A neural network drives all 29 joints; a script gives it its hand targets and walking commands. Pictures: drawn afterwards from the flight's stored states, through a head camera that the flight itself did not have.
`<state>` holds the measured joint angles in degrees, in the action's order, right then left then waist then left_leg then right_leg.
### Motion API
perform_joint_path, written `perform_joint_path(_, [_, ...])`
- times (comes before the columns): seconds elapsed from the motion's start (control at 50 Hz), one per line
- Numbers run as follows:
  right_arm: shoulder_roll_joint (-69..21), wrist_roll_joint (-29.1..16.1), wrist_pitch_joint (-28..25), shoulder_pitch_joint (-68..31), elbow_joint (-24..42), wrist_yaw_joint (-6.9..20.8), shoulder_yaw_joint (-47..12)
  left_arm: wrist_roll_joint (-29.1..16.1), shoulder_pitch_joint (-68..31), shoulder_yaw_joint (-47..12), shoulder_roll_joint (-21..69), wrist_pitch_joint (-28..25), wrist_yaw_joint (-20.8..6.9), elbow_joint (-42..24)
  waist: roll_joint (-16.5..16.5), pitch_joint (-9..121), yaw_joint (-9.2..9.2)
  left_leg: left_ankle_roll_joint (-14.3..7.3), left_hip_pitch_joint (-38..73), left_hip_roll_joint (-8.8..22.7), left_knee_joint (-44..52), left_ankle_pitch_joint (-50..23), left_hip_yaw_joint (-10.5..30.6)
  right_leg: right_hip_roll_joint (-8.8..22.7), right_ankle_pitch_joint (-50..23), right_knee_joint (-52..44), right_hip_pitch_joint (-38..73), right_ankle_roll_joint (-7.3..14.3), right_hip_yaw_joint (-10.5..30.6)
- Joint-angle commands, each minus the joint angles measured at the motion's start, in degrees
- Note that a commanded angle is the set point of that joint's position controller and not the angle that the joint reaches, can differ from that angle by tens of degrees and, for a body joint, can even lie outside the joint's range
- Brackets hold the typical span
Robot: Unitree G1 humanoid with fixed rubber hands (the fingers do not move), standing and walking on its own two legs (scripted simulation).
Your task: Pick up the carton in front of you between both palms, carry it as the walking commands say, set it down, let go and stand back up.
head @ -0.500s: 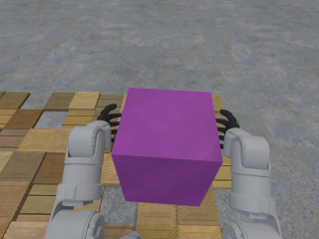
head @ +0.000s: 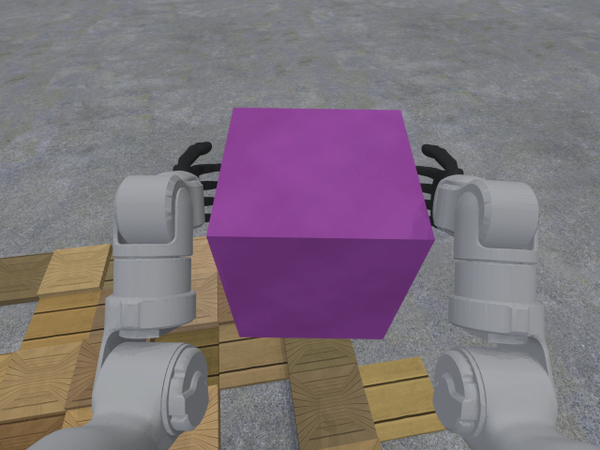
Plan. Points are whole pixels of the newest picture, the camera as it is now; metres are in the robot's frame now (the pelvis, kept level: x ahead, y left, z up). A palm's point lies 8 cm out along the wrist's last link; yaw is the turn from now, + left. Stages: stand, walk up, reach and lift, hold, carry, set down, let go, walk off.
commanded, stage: carry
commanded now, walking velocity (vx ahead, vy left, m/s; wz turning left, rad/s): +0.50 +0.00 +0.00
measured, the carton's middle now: (313, 232) +0.40 -0.02 +0.12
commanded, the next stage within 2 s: none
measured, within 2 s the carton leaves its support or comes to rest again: neither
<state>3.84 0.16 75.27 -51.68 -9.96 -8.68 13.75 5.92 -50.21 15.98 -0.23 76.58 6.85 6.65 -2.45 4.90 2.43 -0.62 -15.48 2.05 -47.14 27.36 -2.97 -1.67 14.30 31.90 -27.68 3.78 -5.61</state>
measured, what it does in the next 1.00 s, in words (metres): goes down: left foot 0.05 m lower, then right foot 0.05 m higher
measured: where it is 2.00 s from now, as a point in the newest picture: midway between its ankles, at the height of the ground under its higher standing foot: (267, 237)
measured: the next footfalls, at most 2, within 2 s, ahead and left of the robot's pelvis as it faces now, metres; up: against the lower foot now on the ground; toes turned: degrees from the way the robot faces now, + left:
left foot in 0.44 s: +0.43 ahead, +0.10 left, -0.05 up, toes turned +4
right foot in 0.88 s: +0.77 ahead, -0.01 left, +0.00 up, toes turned +3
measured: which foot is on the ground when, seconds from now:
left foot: up 0.00-0.42, down 0.44-0.88, up 0.90-1.00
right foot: down 0.00-0.44, up 0.46-0.86, down 0.88-1.00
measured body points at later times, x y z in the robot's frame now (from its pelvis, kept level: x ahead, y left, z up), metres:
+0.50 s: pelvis +0.31 +0.04 -0.04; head +0.32 +0.06 +0.41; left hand +0.70 +0.21 +0.11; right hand +0.71 -0.10 +0.12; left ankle +0.39 +0.10 -0.77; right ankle +0.12 -0.09 -0.66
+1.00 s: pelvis +0.63 +0.05 -0.03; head +0.67 +0.07 +0.42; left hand +0.98 +0.24 +0.06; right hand +1.02 -0.06 +0.07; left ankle +0.48 +0.12 -0.62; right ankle +0.73 -0.02 -0.72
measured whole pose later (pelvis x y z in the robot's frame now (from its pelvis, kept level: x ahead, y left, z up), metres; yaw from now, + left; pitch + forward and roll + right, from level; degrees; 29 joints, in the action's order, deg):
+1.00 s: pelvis +0.63 +0.05 -0.03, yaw +3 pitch +4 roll -2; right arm -0.1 1.9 65.5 -33.9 -2.0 -6.3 14.0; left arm 4.4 -35.0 8.8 3.0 66.4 9.1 2.6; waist -0.2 -1.5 -4.5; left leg -1.9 -25.3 -4.3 -79.4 24.3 1.7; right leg -5.2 13.3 42.8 -33.9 6.8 -5.9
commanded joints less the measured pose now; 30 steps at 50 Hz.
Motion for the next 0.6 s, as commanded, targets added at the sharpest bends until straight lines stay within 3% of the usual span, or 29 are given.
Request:
perform_joint_path(0.0, [-63.6,-23.8,1.7,-43.1,1.6,15.0,-30.7,-22.6,-36.9,-29.4,52.8,-0.1,-11.1,0.9,13.7,25.5,-6.48,-0.4,-31.4,-2.5,-22.6,3.5,3.2,20.1,-13.2,-8.7,45.4,11.9,35.1])
perform_joint_path(0.02, [-64.5,-23.2,1.6,-42.4,1.2,14.7,-30.0,-24.4,-40.2,-30.3,55.5,-0.1,-11.5,-1.0,8.0,24.2,-6.44,-0.6,-30.0,-1.6,-20.3,0.7,3.6,18.5,-17.2,-8.8,41.6,10.3,31.6])
perform_joint_path(0.04, [-65.4,-22.7,1.4,-42.5,1.8,14.3,-29.4,-26.3,-44.1,-31.3,58.2,-0.4,-11.9,-3.5,6.2,22.4,-6.22,-0.6,-28.1,-0.6,-16.8,-0.8,3.6,17.7,-19.8,-9.8,37.2,8.8,28.8])
perform_joint_path(0.08, [-66.6,-21.5,1.1,-42.2,2.8,13.2,-28.4,-29.2,-49.3,-32.5,61.4,-0.6,-12.5,-7.0,8.6,22.7,-5.16,0.1,-23.0,-0.6,-11.0,-3.5,3.1,15.7,-22.7,-11.1,33.7,6.6,23.2])
perform_joint_path(0.12, [-66.2,-19.8,0.8,-41.1,4.1,11.9,-27.8,-31.1,-50.3,-33.1,62.7,-0.6,-13.0,-8.8,10.9,23.6,-5.53,0.6,-23.4,-1.3,-7.4,-7.2,2.1,14.6,-24.0,-11.3,35.0,7.2,20.1])
perform_joint_path(0.18, [-63.4,-16.8,0.5,-39.5,5.7,10.1,-26.9,-32.4,-50.0,-33.2,62.2,-0.5,-13.4,-10.3,9.9,23.5,-7.51,0.6,-27.5,-0.9,-2.0,-13.5,1.9,14.2,-26.9,-9.8,39.2,8.0,18.5])
perform_joint_path(0.28, [-61.2,-13.0,0.4,-34.3,2.3,10.1,-27.0,-32.1,-45.9,-34.8,63.0,-1.3,-14.3,-6.5,9.6,20.4,-9.61,-0.9,-22.6,-2.2,13.0,-29.6,-0.4,10.4,-32.8,-6.4,38.8,5.4,12.1])
perform_joint_path(0.32, [-61.2,-13.0,0.3,-33.8,1.3,11.0,-27.2,-31.7,-45.1,-35.4,63.0,-1.9,-14.3,-5.2,10.1,19.4,-10.04,-2.4,-21.0,-1.8,18.2,-34.7,0.3,10.6,-32.5,-3.9,40.1,4.6,12.0])
perform_joint_path(0.34, [-61.1,-13.0,0.3,-33.5,0.8,11.4,-27.0,-31.6,-44.7,-35.7,63.3,-2.3,-14.3,-4.5,9.6,18.6,-9.51,-3.1,-18.0,-1.8,21.3,-36.2,-0.1,10.1,-32.3,-2.2,38.8,4.0,11.1])
perform_joint_path(0.36, [-61.1,-13.1,0.2,-33.0,0.1,11.9,-26.7,-31.5,-44.2,-36.1,63.9,-2.5,-14.3,-3.7,9.1,18.9,-7.83,-3.8,-12.9,-1.3,24.4,-38.9,-0.4,9.5,-33.9,0.9,37.4,3.0,10.2])
perform_joint_path(0.38, [-60.9,-13.1,0.0,-31.8,-1.1,12.4,-26.2,-31.5,-43.6,-36.3,64.5,-2.8,-14.3,-2.7,8.5,20.9,-5.14,-3.9,-4.1,-2.1,26.0,-40.4,-2.5,8.6,-37.1,6.9,34.7,1.9,8.5])
perform_joint_path(0.4, [-60.6,-13.0,-0.2,-30.5,-2.3,12.9,-25.8,-31.3,-43.4,-36.5,64.9,-3.1,-14.3,-1.5,5.7,23.3,-1.16,-3.1,7.7,-2.6,28.4,-41.7,-5.2,6.4,-35.8,16.6,29.2,0.2,5.1])
perform_joint_path(0.42, [-60.4,-13.3,-0.4,-29.3,-3.3,13.6,-25.4,-30.9,-43.5,-36.5,64.6,-3.5,-14.3,-0.5,1.5,24.3,1.47,-1.5,20.4,1.3,24.4,-41.1,-2.4,4.5,-21.4,27.5,16.6,-0.9,4.2])
perform_joint_path(0.44, [-60.1,-13.8,-0.7,-29.9,-4.2,14.1,-25.1,-30.4,-42.9,-36.3,65.2,-3.6,-14.3,0.9,-9.7,26.4,-0.94,-3.0,35.7,13.1,9.0,-69.3,10.1,1.2,18.8,38.3,-2.3,-2.7,5.2])
perform_joint_path(0.46, [-59.2,-13.8,-1.0,-29.3,-6.7,14.3,-24.0,-29.3,-42.0,-34.8,65.2,-3.1,-13.9,2.7,-16.2,32.3,-0.04,-11.7,43.7,19.4,11.3,-62.5,25.4,-1.8,21.8,49.6,-12.4,-3.6,6.4])
perform_joint_path(0.48, [-60.7,-15.1,-1.5,-28.8,-6.0,14.9,-24.6,-28.4,-41.4,-34.0,65.0,-3.3,-13.4,1.9,-15.3,32.2,1.15,-16.2,40.2,20.7,18.3,-41.3,32.8,-1.3,19.2,55.3,-17.5,-2.9,6.3])
perform_joint_path(0.5, [-63.8,-16.9,-2.1,-30.9,-3.3,15.5,-25.8,-27.9,-42.4,-34.4,65.7,-3.8,-13.0,0.6,-9.5,29.0,1.08,-15.6,35.6,17.9,21.1,-30.6,31.8,0.4,15.8,55.8,-20.4,-2.6,6.7])
perform_joint_path(0.52, [-66.8,-19.0,-2.6,-34.6,0.1,16.1,-27.3,-27.3,-42.0,-34.4,66.7,-4.4,-12.5,-0.7,-5.2,26.9,0.48,-14.3,31.4,16.7,22.1,-32.8,30.0,1.7,13.5,55.6,-21.3,-2.7,6.1])
perform_joint_path(0.54, [-68.9,-21.1,-3.3,-38.0,3.5,16.5,-29.0,-26.9,-42.1,-34.5,67.6,-5.0,-11.9,-2.4,-4.4,26.4,0.11,-14.0,28.2,16.5,21.7,-36.7,28.0,3.1,12.3,54.7,-21.3,-2.7,6.0])
perform_joint_path(0.58, [-72.4,-24.4,-4.4,-40.6,8.5,17.0,-32.2,-25.9,-39.4,-35.5,68.6,-6.2,-10.7,-4.1,-2.8,25.9,-0.5,-11.6,24.4,14.2,21.7,-36.6,22.7,4.3,11.9,52.7,-21.4,-2.7,5.3])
